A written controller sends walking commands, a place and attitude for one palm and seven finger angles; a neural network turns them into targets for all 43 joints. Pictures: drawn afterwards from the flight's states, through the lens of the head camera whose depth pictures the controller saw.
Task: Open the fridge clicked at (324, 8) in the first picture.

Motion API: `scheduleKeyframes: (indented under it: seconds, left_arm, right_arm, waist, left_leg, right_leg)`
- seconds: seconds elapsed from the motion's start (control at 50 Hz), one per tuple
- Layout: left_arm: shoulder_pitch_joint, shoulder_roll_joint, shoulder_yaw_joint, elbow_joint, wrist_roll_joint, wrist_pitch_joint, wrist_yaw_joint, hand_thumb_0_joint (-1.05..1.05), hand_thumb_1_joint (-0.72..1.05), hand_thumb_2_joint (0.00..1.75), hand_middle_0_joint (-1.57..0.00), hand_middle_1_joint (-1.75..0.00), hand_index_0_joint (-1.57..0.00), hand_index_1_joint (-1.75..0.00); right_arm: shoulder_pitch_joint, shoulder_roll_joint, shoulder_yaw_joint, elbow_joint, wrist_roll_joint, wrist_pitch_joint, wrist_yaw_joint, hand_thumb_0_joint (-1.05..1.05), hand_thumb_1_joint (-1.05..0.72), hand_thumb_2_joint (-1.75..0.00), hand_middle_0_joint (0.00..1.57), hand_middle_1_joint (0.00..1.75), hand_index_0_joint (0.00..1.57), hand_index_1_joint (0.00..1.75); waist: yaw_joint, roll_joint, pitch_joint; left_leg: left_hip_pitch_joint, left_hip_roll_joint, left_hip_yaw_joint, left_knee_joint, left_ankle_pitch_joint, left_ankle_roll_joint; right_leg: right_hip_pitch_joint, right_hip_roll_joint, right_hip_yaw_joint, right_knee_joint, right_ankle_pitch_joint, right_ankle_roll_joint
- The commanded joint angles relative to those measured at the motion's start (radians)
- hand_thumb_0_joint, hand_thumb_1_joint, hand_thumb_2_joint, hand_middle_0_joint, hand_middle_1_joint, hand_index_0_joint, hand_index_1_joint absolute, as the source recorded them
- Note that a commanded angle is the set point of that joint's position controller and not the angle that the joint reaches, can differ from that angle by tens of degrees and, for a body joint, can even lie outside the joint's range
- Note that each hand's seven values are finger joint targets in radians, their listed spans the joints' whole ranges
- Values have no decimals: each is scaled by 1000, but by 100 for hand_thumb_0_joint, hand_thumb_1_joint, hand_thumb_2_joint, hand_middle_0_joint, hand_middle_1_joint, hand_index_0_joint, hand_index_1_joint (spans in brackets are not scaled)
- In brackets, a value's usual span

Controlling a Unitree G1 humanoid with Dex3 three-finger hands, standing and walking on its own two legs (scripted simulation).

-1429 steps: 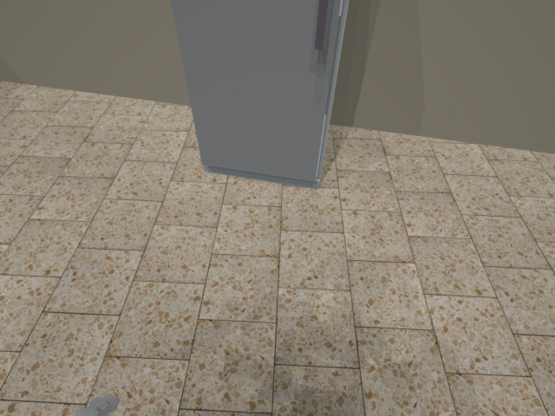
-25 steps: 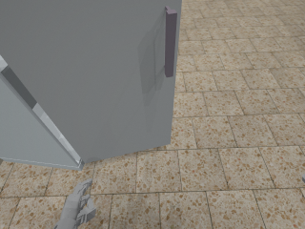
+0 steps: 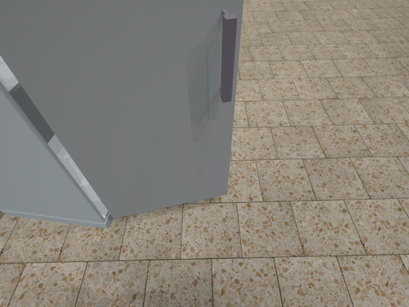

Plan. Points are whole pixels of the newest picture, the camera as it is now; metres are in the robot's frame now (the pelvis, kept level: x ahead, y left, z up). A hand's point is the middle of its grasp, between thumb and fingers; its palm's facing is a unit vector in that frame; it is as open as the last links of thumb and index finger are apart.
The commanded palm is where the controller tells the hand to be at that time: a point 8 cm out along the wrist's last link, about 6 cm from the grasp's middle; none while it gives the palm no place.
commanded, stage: let the arm hang, fingers relaxed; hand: right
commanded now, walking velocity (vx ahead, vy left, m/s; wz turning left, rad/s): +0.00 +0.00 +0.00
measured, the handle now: (225, 59) +0.71 +0.00 +0.12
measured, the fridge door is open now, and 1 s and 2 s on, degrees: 69 69 69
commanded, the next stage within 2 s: look to check the result in 0.80 s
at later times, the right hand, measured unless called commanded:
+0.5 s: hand out of the picture +0.03 -0.22 -0.15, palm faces -0.03 +0.96 -0.27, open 7.4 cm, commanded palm none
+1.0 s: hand out of the picture +0.06 -0.20 -0.16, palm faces -0.04 +0.97 -0.23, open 7.4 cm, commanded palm none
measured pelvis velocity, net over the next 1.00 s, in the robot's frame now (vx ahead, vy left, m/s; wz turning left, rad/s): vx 0.02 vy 0.00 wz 0.02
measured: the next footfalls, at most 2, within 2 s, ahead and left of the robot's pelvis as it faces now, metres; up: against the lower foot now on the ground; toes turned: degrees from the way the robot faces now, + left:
none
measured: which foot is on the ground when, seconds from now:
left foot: down 0.00-1.00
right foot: down 0.00-1.00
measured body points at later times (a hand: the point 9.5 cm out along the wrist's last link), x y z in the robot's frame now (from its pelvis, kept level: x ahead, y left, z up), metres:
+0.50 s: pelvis +0.00 -0.01 +0.01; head +0.02 +0.00 +0.46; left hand +0.02 +0.22 -0.15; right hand +0.03 -0.27 -0.13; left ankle +0.00 +0.13 -0.73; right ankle +0.00 -0.09 -0.73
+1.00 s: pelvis +0.02 +0.00 +0.02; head +0.04 +0.00 +0.46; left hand +0.04 +0.25 -0.14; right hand +0.06 -0.25 -0.14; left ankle +0.00 +0.13 -0.73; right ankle +0.00 -0.09 -0.73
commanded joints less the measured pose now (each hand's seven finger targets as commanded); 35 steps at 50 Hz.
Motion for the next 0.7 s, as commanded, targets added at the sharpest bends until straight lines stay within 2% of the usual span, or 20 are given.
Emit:
scheduleKeyframes:
  seconds: [0.0,0.02,0.06,0.08,0.1,0.14,0.2,0.26,0.36,0.44,0.6,0.68]
  left_arm:
    - [-31,106,27,-32,-6,-27,13,0,90,90,-20,-30,-20,-30]
    - [-15,96,34,-21,-1,-25,17,0,90,90,-20,-30,-20,-30]
    - [11,96,35,9,-3,-22,20,0,90,90,-20,-30,-20,-30]
    - [24,94,37,20,-4,-22,21,0,90,90,-20,-30,-20,-30]
    - [34,95,41,27,-8,-18,23,0,90,90,-20,-30,-20,-30]
    - [60,96,44,51,-9,-18,24,0,90,90,-20,-30,-20,-30]
    - [87,94,46,81,-12,-21,27,0,90,90,-20,-30,-20,-30]
    - [88,92,44,109,-11,-22,29,0,90,90,-20,-30,-20,-30]
    - [84,85,44,139,-12,-26,28,0,90,90,-20,-30,-20,-30]
    - [65,72,40,161,-11,-27,27,0,90,90,-20,-30,-20,-30]
    - [34,71,41,181,-13,-34,28,0,90,90,-20,-30,-20,-30]
    - [16,71,40,190,-11,-33,29,0,90,90,-20,-30,-20,-30]
  right_arm:
    - [-7,-208,-42,12,0,-62,-8,0,-90,-90,20,30,20,30]
    - [0,-182,-58,32,-1,-62,-10,0,-90,-90,20,30,20,30]
    - [-3,-189,-49,80,4,-64,-8,0,-90,-90,20,30,20,30]
    - [-2,-188,-49,101,4,-65,-7,0,-90,-90,20,30,20,30]
    - [-6,-190,-46,118,3,-67,-8,0,-90,-90,20,30,20,30]
    - [-16,-184,-43,152,5,-69,-6,0,-90,-90,20,30,20,30]
    - [-12,-184,-38,192,6,-75,-9,0,-90,-90,20,30,20,30]
    - [-18,-175,-36,223,8,-72,-11,0,-90,-90,20,30,20,30]
    - [-20,-177,-35,255,7,-76,-15,0,-90,-90,20,30,20,30]
    - [-31,-172,-35,266,6,-76,-17,0,-90,-90,20,30,20,30]
    - [-55,-178,-42,272,5,-85,-19,0,-90,-90,20,30,20,30]
    - [-75,-172,-42,276,7,-85,-18,0,-90,-90,20,30,20,30]
  waist:
    - [-32,-188,-41]
    - [-31,-219,-53]
    - [-28,-240,-52]
    - [-27,-226,-59]
    - [-25,-157,-44]
    - [-18,-96,-28]
    - [-17,-38,-22]
    - [-16,-43,8]
    - [-17,3,7]
    - [-19,-20,23]
    - [-21,-32,-19]
    - [-19,-57,9]
  left_leg:
    - [112,45,-82,-153,64,58]
    - [120,48,-77,-173,41,63]
    - [124,45,-75,-183,43,68]
    - [129,45,-71,-190,46,69]
    - [120,45,-69,-205,42,68]
    - [107,51,-78,-223,35,68]
    - [95,56,-81,-231,77,68]
    - [78,52,-76,-228,73,62]
    - [85,59,-78,-225,118,57]
    - [82,59,-81,-223,129,52]
    - [121,70,-81,-220,227,47]
    - [118,70,-82,-234,209,46]
  right_leg:
    - [-29,-104,133,-206,83,-11]
    - [-30,-104,133,-216,23,-12]
    - [-21,-106,137,-235,-14,-13]
    - [-15,-109,142,-241,-20,-14]
    - [-9,-116,140,-238,-22,-14]
    - [-2,-117,141,-243,-21,-14]
    - [40,-121,132,-236,51,-16]
    - [47,-131,139,-265,43,-17]
    - [73,-127,121,-264,101,-17]
    - [77,-126,117,-276,117,-14]
    - [123,-122,99,-255,248,-8]
    - [118,-122,101,-273,228,-4]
